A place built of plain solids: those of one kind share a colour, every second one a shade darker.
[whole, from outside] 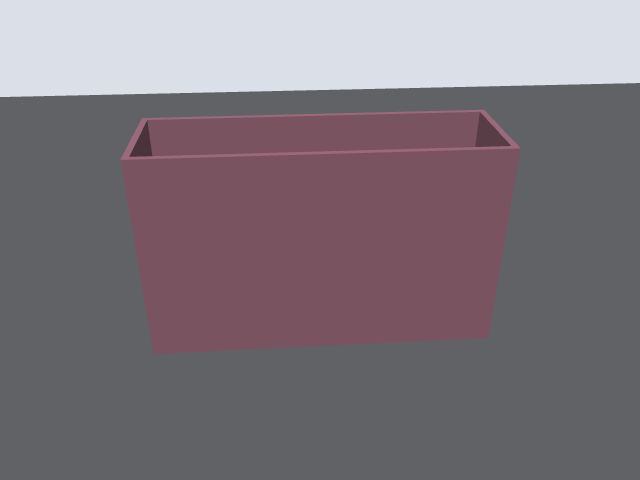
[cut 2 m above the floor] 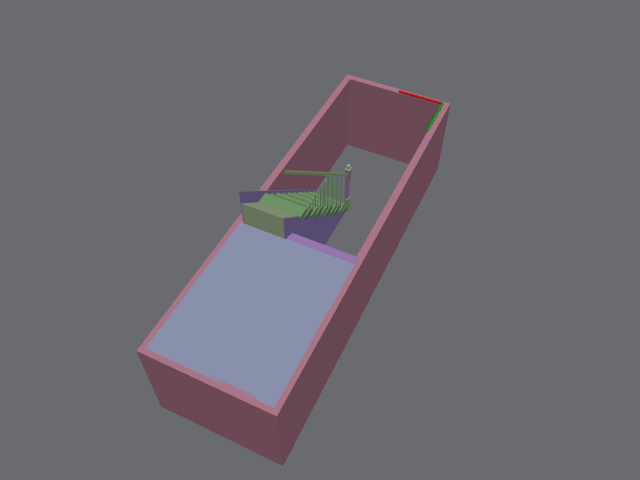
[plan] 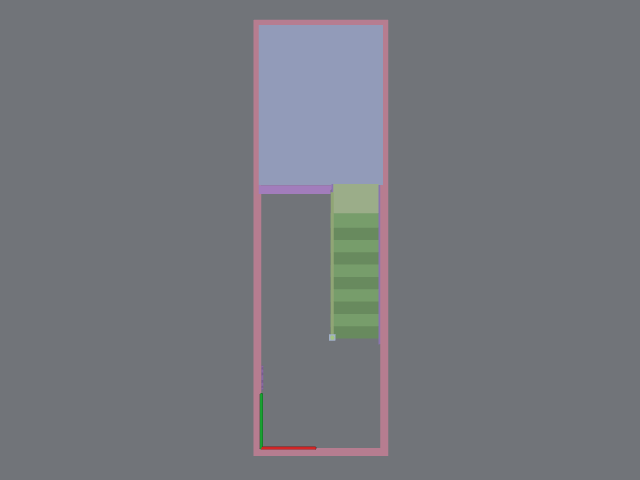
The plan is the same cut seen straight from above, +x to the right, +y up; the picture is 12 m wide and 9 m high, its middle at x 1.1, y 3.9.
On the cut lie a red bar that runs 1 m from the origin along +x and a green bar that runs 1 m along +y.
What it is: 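A row house's entrance hall, a dwelling of no particular year; the hall below, the landing 2.67 m above it, and between them a joiner's timber flight of 13 risers of about 0.205 m on goings of about 0.231 m, 0.85 m clear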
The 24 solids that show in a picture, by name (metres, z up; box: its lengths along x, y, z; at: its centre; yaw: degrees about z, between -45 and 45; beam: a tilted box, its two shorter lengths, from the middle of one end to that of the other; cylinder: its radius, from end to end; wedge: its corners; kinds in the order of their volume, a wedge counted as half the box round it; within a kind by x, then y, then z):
{
 "upper_1": {"box": [2.33, 3.0, 2.72], "at": [1.11, 6.43, 1.31]},
 "wall_1": {"box": [0.15, 8.18, 5.05], "at": [-0.07, 3.94, 2.48]},
 "wall_2": {"box": [2.53, 0.15, 5.05], "at": [1.11, -0.07, 2.48]},
 "wall_3": {"box": [2.53, 0.15, 5.05], "at": [1.11, 7.96, 2.48]},
 "wall_4": {"box": [0.15, 8.18, 5.05], "at": [2.31, 3.94, 2.48]},
 "carriage_1": {"wedge": [[1.34, 2.1, -0.05], [1.34, 2.1, 0.0], [1.34, 4.95, -0.05], [1.34, 4.95, 2.55], [2.2, 2.1, -0.05], [2.2, 2.1, 0.0], [2.2, 4.95, -0.05], [2.2, 4.95, 2.55]]},
 "upper_edge_1": {"box": [1.35, 0.17, 2.72], "at": [0.62, 4.85, 1.31]},
 "string_1": {"wedge": [[1.31, 2.07, -0.05], [1.31, 2.07, -0.01], [1.31, 4.95, -0.05], [1.31, 4.95, 2.56], [1.35, 2.07, -0.05], [1.35, 2.07, -0.01], [1.35, 4.95, -0.05], [1.35, 4.95, 2.56]]},
 "string_2": {"wedge": [[2.2, 1.95, -0.05], [2.2, 1.95, 0.16], [2.2, 4.93, -0.05], [2.2, 4.93, 2.82], [2.23, 1.95, -0.05], [2.23, 1.95, 0.16], [2.23, 4.93, -0.05], [2.23, 4.93, 2.82]]},
 "rail_1": {"wedge": [[1.3, 2.11, 1.12], [1.3, 2.11, 1.19], [1.3, 4.8, 3.51], [1.3, 4.8, 3.58], [1.36, 2.11, 1.12], [1.36, 2.11, 1.19], [1.36, 4.8, 3.51], [1.36, 4.8, 3.58]]},
 "tread_1": {"wedge": [[1.3, 2.05, 0.1], [1.3, 2.05, 0.2], [1.3, 2.33, 0.1], [1.3, 2.33, 0.2], [2.21, 2.05, 0.1], [2.21, 2.05, 0.2], [2.21, 2.33, 0.1], [2.21, 2.33, 0.2]]},
 "tread_2": {"wedge": [[1.3, 2.28, 0.31], [1.3, 2.28, 0.41], [1.3, 2.56, 0.31], [1.3, 2.56, 0.41], [2.21, 2.28, 0.31], [2.21, 2.28, 0.41], [2.21, 2.56, 0.31], [2.21, 2.56, 0.41]]},
 "tread_3": {"wedge": [[1.3, 2.51, 0.51], [1.3, 2.51, 0.61], [1.3, 2.79, 0.51], [1.3, 2.79, 0.61], [2.21, 2.51, 0.51], [2.21, 2.51, 0.61], [2.21, 2.79, 0.52], [2.21, 2.79, 0.62]]},
 "tread_4": {"wedge": [[1.3, 2.74, 0.72], [1.3, 2.74, 0.82], [1.3, 3.03, 0.72], [1.3, 3.03, 0.82], [2.21, 2.74, 0.72], [2.21, 2.74, 0.82], [2.21, 3.03, 0.72], [2.21, 3.03, 0.82]]},
 "tread_5": {"wedge": [[1.3, 2.98, 0.93], [1.3, 2.98, 1.03], [1.3, 3.26, 0.93], [1.3, 3.26, 1.03], [2.21, 2.98, 0.93], [2.21, 2.98, 1.03], [2.21, 3.26, 0.93], [2.21, 3.26, 1.03]]},
 "tread_6": {"wedge": [[1.3, 3.21, 1.13], [1.3, 3.21, 1.23], [1.3, 3.49, 1.13], [1.3, 3.49, 1.23], [2.21, 3.21, 1.13], [2.21, 3.21, 1.23], [2.21, 3.49, 1.13], [2.21, 3.49, 1.23]]},
 "tread_7": {"wedge": [[1.3, 3.44, 1.34], [1.3, 3.44, 1.44], [1.3, 3.72, 1.34], [1.3, 3.72, 1.44], [2.21, 3.44, 1.34], [2.21, 3.44, 1.44], [2.21, 3.72, 1.34], [2.21, 3.72, 1.44]]},
 "tread_8": {"wedge": [[1.3, 3.67, 1.54], [1.3, 3.67, 1.64], [1.3, 3.95, 1.54], [1.3, 3.95, 1.64], [2.21, 3.67, 1.54], [2.21, 3.67, 1.64], [2.21, 3.95, 1.55], [2.21, 3.95, 1.65]]},
 "tread_9": {"wedge": [[1.3, 3.9, 1.75], [1.3, 3.9, 1.85], [1.3, 4.18, 1.75], [1.3, 4.18, 1.85], [2.21, 3.9, 1.75], [2.21, 3.9, 1.85], [2.21, 4.18, 1.75], [2.21, 4.18, 1.85]]},
 "tread_10": {"wedge": [[1.3, 4.13, 1.96], [1.3, 4.13, 2.06], [1.3, 4.41, 1.96], [1.3, 4.41, 2.06], [2.21, 4.13, 1.96], [2.21, 4.13, 2.06], [2.21, 4.41, 1.96], [2.21, 4.41, 2.06]]},
 "newel_foot_1": {"box": [0.11, 0.11, 0.43], "at": [1.33, 2.07, 0.16]},
 "newel_foot_shaft_1": {"cylinder": 0.043, "from": [1.33, 2.07, 0.38], "to": [1.33, 2.07, 0.99]},
 "newel_foot_block_1": {"box": [0.11, 0.11, 0.29], "at": [1.33, 2.07, 1.14]},
 "bal_1": {"box": [0.021, 0.021, 1.01], "at": [1.33, 3.12, 1.52]}
}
